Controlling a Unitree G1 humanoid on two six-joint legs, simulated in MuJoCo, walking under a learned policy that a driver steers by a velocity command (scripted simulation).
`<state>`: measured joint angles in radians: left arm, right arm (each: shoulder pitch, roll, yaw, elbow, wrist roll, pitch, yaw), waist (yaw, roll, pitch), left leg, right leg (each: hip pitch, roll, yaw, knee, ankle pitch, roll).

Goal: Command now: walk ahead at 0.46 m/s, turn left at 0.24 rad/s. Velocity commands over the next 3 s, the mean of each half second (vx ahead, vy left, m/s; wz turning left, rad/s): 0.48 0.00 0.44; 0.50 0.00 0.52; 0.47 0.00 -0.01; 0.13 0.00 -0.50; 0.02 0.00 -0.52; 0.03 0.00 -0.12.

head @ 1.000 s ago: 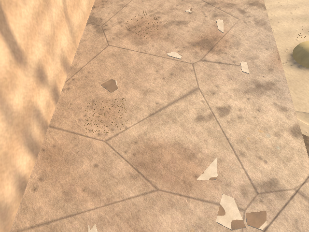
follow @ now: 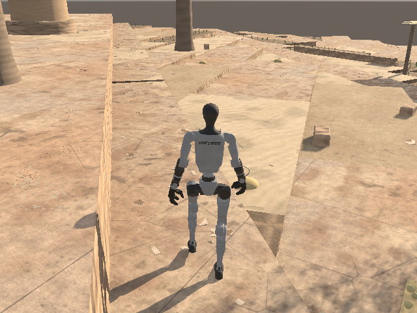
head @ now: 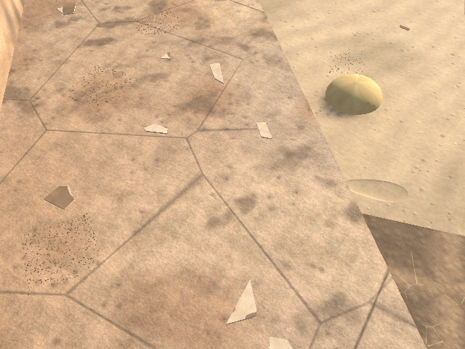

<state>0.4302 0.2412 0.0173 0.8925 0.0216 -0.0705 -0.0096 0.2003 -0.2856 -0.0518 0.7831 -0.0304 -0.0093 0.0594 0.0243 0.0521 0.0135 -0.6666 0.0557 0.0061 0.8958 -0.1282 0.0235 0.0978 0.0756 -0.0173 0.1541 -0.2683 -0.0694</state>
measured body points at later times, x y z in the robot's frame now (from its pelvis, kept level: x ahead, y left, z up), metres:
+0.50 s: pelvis +0.27 +0.06 +0.00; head +0.30 +0.08 +0.45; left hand +0.38 +0.34 -0.11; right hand +0.35 -0.21 -0.12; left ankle +0.22 +0.09 -0.74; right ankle +0.46 -0.09 -0.67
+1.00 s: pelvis +0.55 +0.10 +0.01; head +0.58 +0.11 +0.45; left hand +0.43 +0.36 -0.11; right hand +0.81 -0.05 -0.11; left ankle +0.53 +0.26 -0.67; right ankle +0.58 +0.01 -0.74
